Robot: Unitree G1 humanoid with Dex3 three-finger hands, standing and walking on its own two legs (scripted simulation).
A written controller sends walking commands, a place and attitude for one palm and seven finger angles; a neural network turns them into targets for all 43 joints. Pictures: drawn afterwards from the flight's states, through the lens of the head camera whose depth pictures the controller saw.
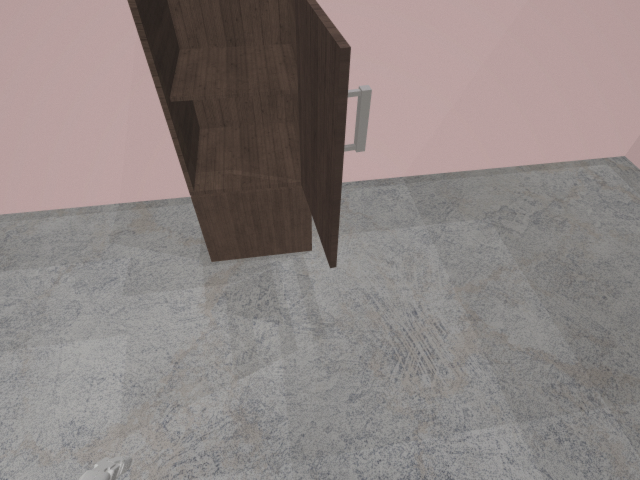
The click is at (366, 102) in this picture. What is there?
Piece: cupboard door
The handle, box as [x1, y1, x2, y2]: [344, 85, 371, 151]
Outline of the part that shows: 368,85 359,86 358,89 348,90 348,96 357,95 358,101 354,143 344,145 344,151 352,149 356,151 364,150 371,89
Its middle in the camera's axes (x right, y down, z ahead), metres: +0.06 -0.24 +0.80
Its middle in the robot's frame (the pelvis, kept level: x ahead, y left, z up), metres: +0.77 -0.02 +0.04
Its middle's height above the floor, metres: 0.81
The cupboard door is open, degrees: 96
